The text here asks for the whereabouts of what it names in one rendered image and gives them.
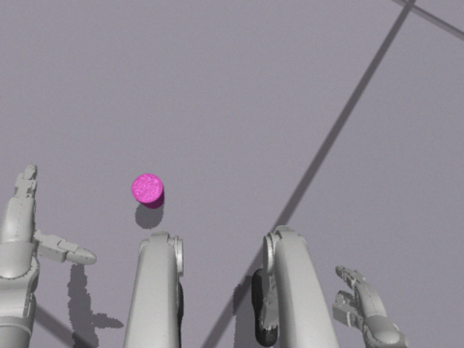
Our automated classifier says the left robot hand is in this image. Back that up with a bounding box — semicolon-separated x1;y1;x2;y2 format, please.
0;163;96;265

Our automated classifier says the right robot arm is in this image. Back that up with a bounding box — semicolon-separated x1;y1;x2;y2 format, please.
362;315;409;348

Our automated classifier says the right robot hand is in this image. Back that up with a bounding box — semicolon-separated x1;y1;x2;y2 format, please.
332;265;388;332

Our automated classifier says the right robot foot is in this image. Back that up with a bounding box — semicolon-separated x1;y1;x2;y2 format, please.
252;268;278;347

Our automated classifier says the left robot arm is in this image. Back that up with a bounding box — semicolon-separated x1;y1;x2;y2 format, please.
0;241;40;348

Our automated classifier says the cup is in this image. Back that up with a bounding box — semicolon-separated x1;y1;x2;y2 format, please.
131;173;165;209

